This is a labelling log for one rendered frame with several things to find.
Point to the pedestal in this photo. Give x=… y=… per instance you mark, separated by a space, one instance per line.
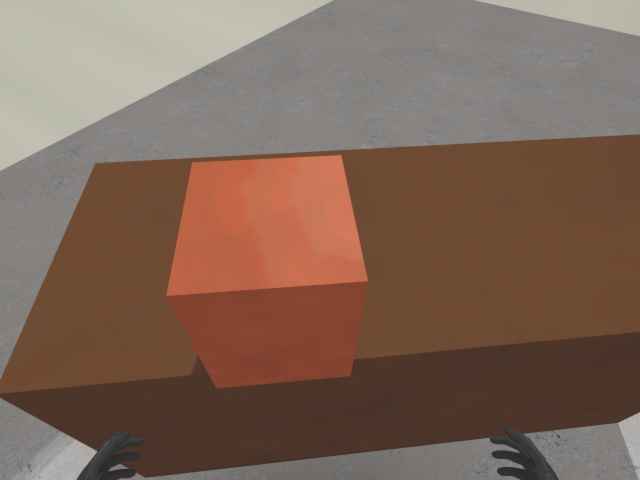
x=503 y=291

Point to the carton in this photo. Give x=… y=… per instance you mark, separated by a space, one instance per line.
x=268 y=278

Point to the robot right hand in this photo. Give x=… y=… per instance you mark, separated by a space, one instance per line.
x=529 y=457

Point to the robot left hand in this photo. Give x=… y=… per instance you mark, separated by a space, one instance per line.
x=105 y=458

